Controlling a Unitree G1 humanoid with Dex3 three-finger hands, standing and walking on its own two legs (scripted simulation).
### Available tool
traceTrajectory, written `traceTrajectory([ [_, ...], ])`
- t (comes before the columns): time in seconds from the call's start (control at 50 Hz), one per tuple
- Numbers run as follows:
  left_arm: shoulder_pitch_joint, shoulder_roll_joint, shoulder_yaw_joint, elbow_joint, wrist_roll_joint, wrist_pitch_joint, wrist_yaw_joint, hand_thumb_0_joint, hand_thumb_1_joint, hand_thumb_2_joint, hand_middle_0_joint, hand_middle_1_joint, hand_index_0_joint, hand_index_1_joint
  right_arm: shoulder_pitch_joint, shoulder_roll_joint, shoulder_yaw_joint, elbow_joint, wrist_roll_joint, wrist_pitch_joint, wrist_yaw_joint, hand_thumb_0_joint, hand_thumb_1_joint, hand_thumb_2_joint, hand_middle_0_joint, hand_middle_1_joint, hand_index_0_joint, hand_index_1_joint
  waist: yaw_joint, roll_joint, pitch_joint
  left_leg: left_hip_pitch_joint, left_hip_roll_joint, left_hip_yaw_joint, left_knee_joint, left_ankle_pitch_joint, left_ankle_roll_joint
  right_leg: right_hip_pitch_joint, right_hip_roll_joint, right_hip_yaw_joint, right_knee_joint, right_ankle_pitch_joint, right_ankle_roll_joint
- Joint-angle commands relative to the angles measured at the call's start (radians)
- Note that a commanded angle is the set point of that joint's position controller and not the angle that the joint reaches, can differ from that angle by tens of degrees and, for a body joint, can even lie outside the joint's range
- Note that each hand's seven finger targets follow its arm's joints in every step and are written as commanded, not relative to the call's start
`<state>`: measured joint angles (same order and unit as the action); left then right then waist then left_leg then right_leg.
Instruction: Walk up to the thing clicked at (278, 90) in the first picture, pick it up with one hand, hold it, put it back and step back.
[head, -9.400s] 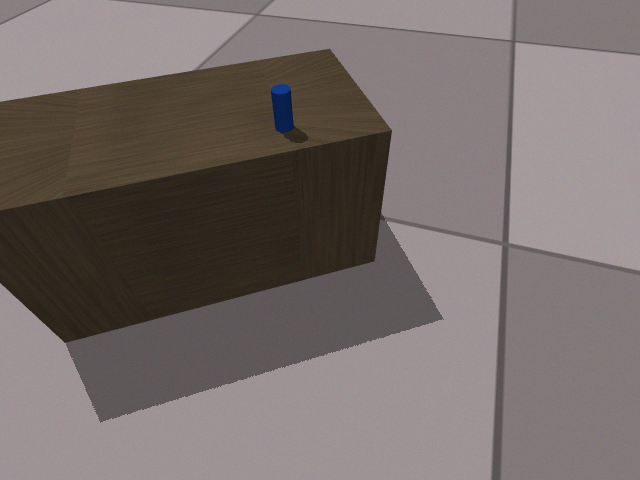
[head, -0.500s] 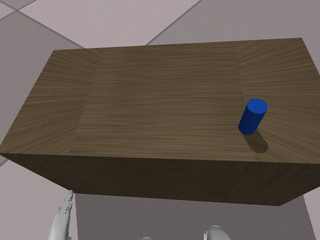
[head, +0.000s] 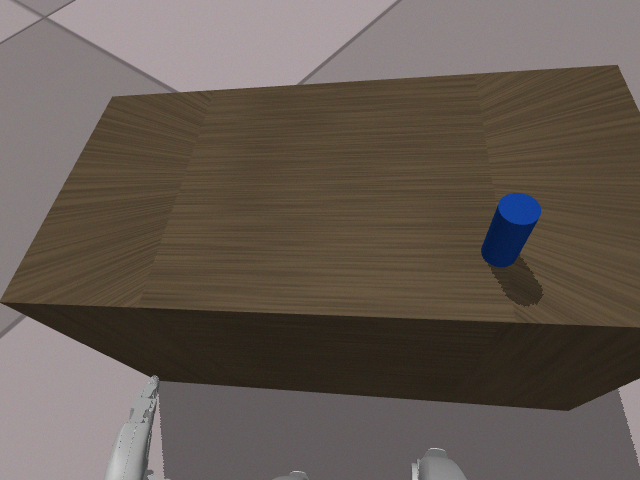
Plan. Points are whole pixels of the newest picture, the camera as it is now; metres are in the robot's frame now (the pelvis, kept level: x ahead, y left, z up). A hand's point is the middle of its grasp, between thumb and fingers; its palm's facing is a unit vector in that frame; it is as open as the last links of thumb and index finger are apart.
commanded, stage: go down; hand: right
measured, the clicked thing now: (508, 232) +0.47 -0.21 -0.07
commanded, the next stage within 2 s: approach in 0.52 s
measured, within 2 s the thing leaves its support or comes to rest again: neither
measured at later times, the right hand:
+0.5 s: hand out of the picture +0.38 -0.40 +0.05, palm faces +0.25 +0.96 -0.07, open 17.4 cm
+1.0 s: hand out of the picture +0.40 -0.36 -0.01, palm faces +0.23 +0.97 +0.06, open 17.7 cm
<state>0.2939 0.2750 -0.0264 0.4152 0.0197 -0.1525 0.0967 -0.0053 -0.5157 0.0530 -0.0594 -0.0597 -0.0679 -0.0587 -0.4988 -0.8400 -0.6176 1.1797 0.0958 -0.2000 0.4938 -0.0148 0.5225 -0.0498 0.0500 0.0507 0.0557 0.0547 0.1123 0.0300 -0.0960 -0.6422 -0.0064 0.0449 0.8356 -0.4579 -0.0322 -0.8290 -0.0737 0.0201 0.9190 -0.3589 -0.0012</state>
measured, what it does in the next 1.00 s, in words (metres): stands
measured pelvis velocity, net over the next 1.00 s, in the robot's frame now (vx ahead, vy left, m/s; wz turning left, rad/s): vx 0.00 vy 0.00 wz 0.01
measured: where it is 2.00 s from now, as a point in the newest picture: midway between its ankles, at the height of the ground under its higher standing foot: outside the picture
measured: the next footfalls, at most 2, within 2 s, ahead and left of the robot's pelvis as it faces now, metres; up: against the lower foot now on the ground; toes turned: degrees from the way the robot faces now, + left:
none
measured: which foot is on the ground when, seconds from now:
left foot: down 0.00-1.00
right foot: down 0.00-1.00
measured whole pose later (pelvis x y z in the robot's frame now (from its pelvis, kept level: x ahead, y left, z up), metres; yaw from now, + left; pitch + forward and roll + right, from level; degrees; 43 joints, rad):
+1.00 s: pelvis +0.00 +0.00 -0.03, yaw +1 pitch +21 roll +5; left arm 0.31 0.27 -0.03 0.27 0.05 -0.19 0.06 -0.01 -0.55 0.06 -0.06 -0.05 -0.05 -0.06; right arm -0.57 -0.75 -0.67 1.22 0.21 -0.44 0.51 -0.01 0.60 -0.06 0.02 0.06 0.04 0.06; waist 0.16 0.05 -0.13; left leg -0.84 -0.01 0.05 1.01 -0.53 -0.04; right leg -1.03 -0.08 0.03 1.08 -0.42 0.00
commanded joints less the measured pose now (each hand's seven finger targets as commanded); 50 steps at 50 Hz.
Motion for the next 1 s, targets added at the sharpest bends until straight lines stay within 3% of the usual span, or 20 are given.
traceTrajectory([
  [0.0, 0.017, 0.185, 0.084, -0.141, -0.007, -0.043, 0.018, 0.0, -0.537, 0.049, -0.053, -0.058, -0.056, -0.054, -0.279, -0.395, -0.045, -0.192, 0.027, -0.057, 0.005, 0.0, 0.53, -0.045, 0.058, 0.049, 0.057, 0.049, -0.021, -0.242, -0.353, -0.045, -0.033, 0.007, -0.101, 0.261, 0.049, 0.462, 0.016, 0.03, -0.115, 0.281, -0.011],
  [0.14, 0.012, 0.171, 0.075, -0.138, -0.001, -0.04, 0.011, 0.0, -0.536, 0.047, -0.051, -0.057, -0.056, -0.052, -0.296, -0.434, -0.067, -0.172, 0.019, -0.067, 0.005, 0.0, 0.538, -0.048, 0.056, 0.051, 0.056, 0.051, -0.027, -0.26, -0.345, -0.048, -0.032, 0.003, -0.092, 0.24, 0.052, 0.428, 0.016, 0.028, -0.111, 0.256, -0.005],
  [0.18, -0.003, 0.186, 0.086, -0.141, -0.002, -0.044, 0.011, 0.0, -0.539, 0.05, -0.05, -0.056, -0.054, -0.053, -0.299, -0.421, -0.062, -0.156, 0.029, -0.071, 0.012, 0.0, 0.543, -0.047, 0.057, 0.051, 0.057, 0.051, -0.019, -0.246, -0.342, -0.063, -0.036, 0.007, -0.084, 0.239, 0.051, 0.419, 0.014, 0.036, -0.108, 0.259, -0.004],
  [0.22, -0.009, 0.227, 0.124, -0.179, -0.001, -0.049, 0.021, 0.0, -0.543, 0.054, -0.051, -0.056, -0.053, -0.054, -0.348, -0.47, -0.088, -0.196, 0.025, -0.079, 0.009, 0.0, 0.562, -0.053, 0.05, 0.053, 0.052, 0.053, -0.01, -0.256, -0.42, -0.054, -0.032, 0.003, -0.081, 0.262, 0.049, 0.47, 0.014, 0.034, -0.095, 0.29, -0.006],
  [0.28, 0.032, 0.166, 0.06, -0.118, -0.002, -0.041, 0.015, 0.0, -0.542, 0.054, -0.051, -0.057, -0.053, -0.055, -0.304, -0.421, -0.055, -0.118, 0.026, -0.075, 0.021, 0.0, 0.541, -0.05, 0.057, 0.052, 0.057, 0.052, -0.017, -0.249, -0.34, -0.08, -0.036, 0.007, -0.081, 0.239, 0.05, 0.423, 0.018, 0.033, -0.097, 0.257, -0.008],
  [0.34, -0.017, 0.209, 0.103, -0.182, -0.001, -0.049, 0.023, 0.0, -0.548, 0.056, -0.051, -0.055, -0.052, -0.054, -0.392, -0.479, -0.078, -0.184, 0.021, -0.084, 0.021, 0.0, 0.554, -0.052, 0.053, 0.053, 0.054, 0.053, -0.003, -0.258, -0.424, -0.076, -0.032, 0.0, -0.08, 0.256, 0.048, 0.46, 0.013, 0.034, -0.083, 0.271, -0.011],
  [0.38, 0.028, 0.179, 0.073, -0.13, -0.001, -0.044, 0.019, 0.0, -0.547, 0.057, -0.051, -0.056, -0.052, -0.055, -0.348, -0.468, -0.075, -0.14, 0.025, -0.075, 0.026, 0.0, 0.556, -0.052, 0.052, 0.053, 0.054, 0.053, -0.011, -0.267, -0.37, -0.062, -0.028, -0.003, -0.082, 0.28, 0.046, 0.419, 0.022, 0.026, -0.077, 0.278, -0.013],
  [0.4, 0.055, 0.178, 0.073, -0.095, 0.0, -0.039, 0.018, 0.0, -0.54, 0.052, -0.05, -0.056, -0.054, -0.053, -0.318, -0.457, -0.073, -0.107, 0.028, -0.071, 0.029, 0.0, 0.551, -0.05, 0.054, 0.052, 0.055, 0.052, -0.012, -0.255, -0.355, -0.067, -0.031, 0.002, -0.078, 0.278, 0.046, 0.409, 0.022, 0.029, -0.08, 0.278, -0.013],
  [0.44, -0.006, 0.185, 0.074, -0.177, -0.001, -0.043, 0.016, 0.0, -0.543, 0.052, -0.051, -0.055, -0.054, -0.053, -0.376, -0.492, -0.084, -0.153, 0.018, -0.073, 0.027, 0.0, 0.536, -0.05, 0.057, 0.052, 0.057, 0.052, -0.011, -0.251, -0.408, -0.046, -0.029, -0.005, -0.078, 0.297, 0.045, 0.415, 0.022, 0.029, -0.073, 0.291, -0.016],
  [0.48, 0.01, 0.192, 0.083, -0.148, 0.002, -0.037, 0.018, 0.0, -0.546, 0.054, -0.05, -0.055, -0.052, -0.053, -0.363, -0.497, -0.09, -0.14, 0.021, -0.07, 0.031, 0.0, 0.554, -0.05, 0.054, 0.053, 0.055, 0.053, -0.018, -0.261, -0.376, -0.062, -0.032, 0.002, -0.077, 0.269, 0.048, 0.405, 0.02, 0.032, -0.084, 0.272, -0.011],
  [0.54, -0.016, 0.206, 0.104, -0.202, -0.005, -0.043, 0.017, 0.0, -0.546, 0.054, -0.051, -0.054, -0.052, -0.052, -0.381, -0.458, -0.065, -0.171, 0.024, -0.076, 0.031, 0.0, 0.552, -0.054, 0.054, 0.054, 0.057, 0.054, -0.002, -0.265, -0.387, -0.079, -0.035, 0.002, -0.08, 0.237, 0.05, 0.437, 0.016, 0.034, -0.094, 0.24, -0.012],
  [0.6, 0.052, 0.177, 0.078, -0.147, -0.007, -0.034, 0.013, 0.0, -0.575, 0.059, -0.05, -0.033, -0.035, -0.048, -0.351, -0.487, -0.092, -0.165, 0.033, -0.073, 0.031, 0.0, 0.611, -0.05, 0.024, 0.061, 0.043, 0.061, -0.019, -0.265, -0.364, -0.078, -0.034, 0.0, -0.082, 0.241, 0.049, 0.411, 0.021, 0.03, -0.092, 0.229, -0.015],
  [0.66, 0.019, 0.143, 0.038, -0.178, -0.008, -0.041, 0.006, 0.0, -0.571, 0.055, -0.053, -0.041, -0.041, -0.053, -0.338, -0.453, -0.097, -0.182, 0.06, -0.086, 0.044, 0.0, 0.611, -0.058, 0.031, 0.056, 0.042, 0.055, -0.025, -0.266, -0.374, -0.08, -0.037, 0.008, -0.073, 0.233, 0.049, 0.423, 0.015, 0.04, -0.094, 0.25, -0.007],
  [0.74, 0.024, 0.164, 0.062, -0.169, 0.0, -0.053, 0.006, 0.0, -0.574, 0.057, -0.052, -0.045, -0.04, -0.057, -0.294, -0.343, -0.075, -0.087, 0.091, -0.13, 0.057, 0.0, 0.611, -0.056, 0.029, 0.054, 0.041, 0.054, 0.01, -0.191, -0.33, -0.124, -0.038, 0.005, -0.041, 0.238, 0.046, 0.348, 0.016, 0.041, -0.058, 0.24, -0.013],
  [0.78, -0.012, 0.203, 0.105, -0.241, 0.001, -0.069, 0.004, 0.0, -0.573, 0.058, -0.053, -0.045, -0.041, -0.057, -0.324, -0.311, -0.079, -0.127, 0.112, -0.177, 0.06, 0.0, 0.611, -0.058, 0.027, 0.056, 0.041, 0.056, 0.035, -0.18, -0.395, -0.132, -0.033, -0.005, -0.02, 0.272, 0.041, 0.363, 0.015, 0.04, -0.017, 0.271, -0.021],
  [0.82, -0.005, 0.218, 0.116, -0.28, 0.003, -0.08, 0.003, 0.0, -0.58, 0.065, -0.054, -0.046, -0.04, -0.06, -0.314, -0.257, -0.065, -0.122, 0.134, -0.22, 0.062, 0.0, 0.611, -0.056, 0.029, 0.055, 0.044, 0.055, 0.053, -0.17, -0.411, -0.165, -0.038, 0.005, 0.005, 0.257, 0.041, 0.37, 0.014, 0.048, 0.002, 0.288, -0.016],
  [0.86, 0.049, 0.179, 0.091, -0.25, 0.007, -0.077, -0.008, 0.0, -0.574, 0.063, -0.054, -0.048, -0.042, -0.06, -0.295, -0.206, -0.056, -0.097, 0.143, -0.254, 0.052, 0.0, 0.611, -0.06, 0.026, 0.056, 0.043, 0.055, 0.052, -0.166, -0.373, -0.206, -0.04, 0.003, 0.028, 0.247, 0.04, 0.328, 0.017, 0.048, 0.028, 0.286, -0.02],
  [0.92, 0.076, 0.162, 0.092, -0.271, 0.019, -0.08, -0.02, 0.0, -0.57, 0.06, -0.054, -0.047, -0.043, -0.058, -0.317, -0.189, -0.067, -0.134, 0.146, -0.302, 0.027, 0.0, 0.611, -0.057, 0.028, 0.056, 0.044, 0.056, 0.049, -0.201, -0.363, -0.266, -0.043, 0.002, 0.073, 0.209, 0.043, 0.285, 0.013, 0.047, 0.054, 0.248, -0.013],
  [0.96, 0.126, 0.154, 0.102, -0.307, 0.032, -0.078, -0.029, 0.0, -0.562, 0.054, -0.054, -0.049, -0.046, -0.057, -0.346, -0.197, -0.077, -0.197, 0.127, -0.332, 0.004, 0.0, 0.6, -0.052, 0.037, 0.052, 0.049, 0.052, 0.052, -0.254, -0.426, -0.281, -0.043, -0.004, 0.103, 0.222, 0.044, 0.311, 0.016, 0.041, 0.086, 0.28, -0.009],
  [0.98, 0.145, 0.178, 0.128, -0.32, 0.036, -0.076, -0.03, 0.0, -0.55, 0.047, -0.054, -0.049, -0.048, -0.054, -0.347, -0.24, -0.109, -0.26, 0.12, -0.347, -0.012, 0.0, 0.606, -0.044, 0.04, 0.051, 0.05, 0.051, 0.038, -0.287, -0.483, -0.278, -0.043, -0.004, 0.118, 0.237, 0.046, 0.34, 0.014, 0.041, 0.103, 0.318, -0.006],
])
